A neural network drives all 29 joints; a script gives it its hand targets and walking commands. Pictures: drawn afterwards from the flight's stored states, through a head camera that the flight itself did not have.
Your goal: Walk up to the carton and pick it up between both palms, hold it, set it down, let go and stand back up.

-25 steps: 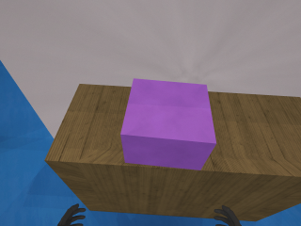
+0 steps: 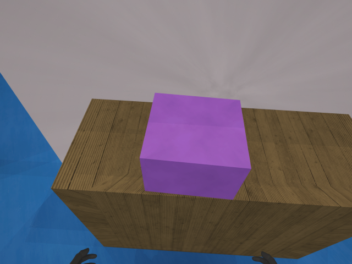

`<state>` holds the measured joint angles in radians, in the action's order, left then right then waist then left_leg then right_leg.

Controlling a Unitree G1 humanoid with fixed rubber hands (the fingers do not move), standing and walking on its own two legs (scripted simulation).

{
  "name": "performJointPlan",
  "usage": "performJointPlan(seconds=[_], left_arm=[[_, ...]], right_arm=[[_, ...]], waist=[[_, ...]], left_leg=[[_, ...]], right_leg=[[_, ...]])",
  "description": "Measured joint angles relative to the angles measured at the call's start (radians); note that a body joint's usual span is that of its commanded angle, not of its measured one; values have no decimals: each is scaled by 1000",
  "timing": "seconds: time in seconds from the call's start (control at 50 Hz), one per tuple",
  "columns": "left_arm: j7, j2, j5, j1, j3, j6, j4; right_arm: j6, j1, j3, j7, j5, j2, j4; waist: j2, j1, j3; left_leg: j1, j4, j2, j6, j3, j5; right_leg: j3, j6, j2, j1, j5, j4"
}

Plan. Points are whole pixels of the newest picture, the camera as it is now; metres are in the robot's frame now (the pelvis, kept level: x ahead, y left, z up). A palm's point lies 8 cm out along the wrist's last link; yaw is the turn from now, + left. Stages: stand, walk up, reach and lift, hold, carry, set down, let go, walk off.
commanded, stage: stand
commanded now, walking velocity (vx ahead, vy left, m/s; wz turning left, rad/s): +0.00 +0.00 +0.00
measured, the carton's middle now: (192, 145) +0.42 -0.04 -0.01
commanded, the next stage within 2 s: walk up in 0.08 s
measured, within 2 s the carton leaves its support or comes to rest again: neither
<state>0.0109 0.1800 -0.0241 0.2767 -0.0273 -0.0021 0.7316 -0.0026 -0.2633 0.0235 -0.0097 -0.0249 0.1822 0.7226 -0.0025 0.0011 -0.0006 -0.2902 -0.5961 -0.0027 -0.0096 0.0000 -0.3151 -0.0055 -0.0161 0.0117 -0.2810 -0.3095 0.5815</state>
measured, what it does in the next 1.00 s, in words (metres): walks backwards: right foot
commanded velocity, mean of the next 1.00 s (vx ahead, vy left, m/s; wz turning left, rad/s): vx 0.00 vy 0.00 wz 0.00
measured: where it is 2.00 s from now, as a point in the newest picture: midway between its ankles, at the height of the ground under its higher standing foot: outside the picture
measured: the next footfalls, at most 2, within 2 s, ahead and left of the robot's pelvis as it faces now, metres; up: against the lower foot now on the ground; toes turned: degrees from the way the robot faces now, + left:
right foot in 0.88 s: -0.17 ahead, -0.10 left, +0.00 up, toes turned -5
left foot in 1.12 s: -0.12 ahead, +0.12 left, +0.00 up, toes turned -6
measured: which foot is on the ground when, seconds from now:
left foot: down 0.00-0.92, up 0.94-1.00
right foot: down 0.00-0.52, up 0.54-0.86, down 0.88-1.00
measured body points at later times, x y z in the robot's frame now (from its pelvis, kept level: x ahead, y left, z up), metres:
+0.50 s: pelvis -0.05 +0.02 -0.01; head -0.01 +0.03 +0.44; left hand +0.09 +0.30 -0.12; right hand +0.07 -0.26 -0.11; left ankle -0.04 +0.12 -0.72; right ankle +0.00 -0.13 -0.73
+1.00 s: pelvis -0.18 +0.01 +0.00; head -0.17 +0.00 +0.45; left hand -0.12 +0.27 -0.13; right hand -0.12 -0.27 -0.12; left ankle -0.09 +0.13 -0.70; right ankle -0.21 -0.09 -0.73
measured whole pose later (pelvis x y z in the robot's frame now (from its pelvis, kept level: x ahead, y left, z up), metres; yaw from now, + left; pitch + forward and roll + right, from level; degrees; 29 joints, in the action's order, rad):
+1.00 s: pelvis -0.18 +0.01 +0.00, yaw -5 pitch -1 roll +0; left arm 0.01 0.23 -0.02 0.36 -0.03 -0.04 0.81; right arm 0.04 -0.30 0.04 -0.02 -0.03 0.28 0.76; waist -0.02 0.00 -0.03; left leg -0.48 -0.81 -0.02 0.01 -0.08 -0.39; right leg 0.02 0.03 -0.03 -0.19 -0.33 0.53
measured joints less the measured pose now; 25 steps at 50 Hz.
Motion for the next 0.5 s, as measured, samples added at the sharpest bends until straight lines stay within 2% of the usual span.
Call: performJointPlan(seconds=[0.28, 0.38, 0.44, 0.46, 0.5], left_arm=[[6, 5, 3, 2, -5, -6, 43], [19, 62, 3, -58, -23, -10, 9], [28, 90, -4, -86, -45, -30, -8], [31, 102, -9, -97, -50, -38, -12], [31, 127, -17, -119, -52, -53, -22]], right_arm=[[9, -7, 4, -5, 9, 5, 47], [34, 51, 27, -19, 15, 64, 27], [61, 75, 48, -26, 17, 88, 6], [65, 81, 49, -27, 19, 88, -3], [60, 85, 47, -24, 21, 84, -22]], waist=[[-2, -4, -8], [-2, 2, -90], [10, 13, -111], [18, 14, -116], [34, 12, -116]], left_leg=[[4, 20, 4, 6, -2, 17], [-96, -159, -3, -7, 2, 44], [-130, -320, -34, 9, -7, -169], [-121, -318, -35, 13, -6, -181], [-59, -176, -28, 13, 1, -84]], right_leg=[[0, 5, -4, 1, 14, -15], [-7, 9, -1, -57, 6, 69], [-23, 0, 13, -67, 25, 71], [-29, -4, 16, -70, 39, 61], [-44, -12, 20, -88, 59, 62]])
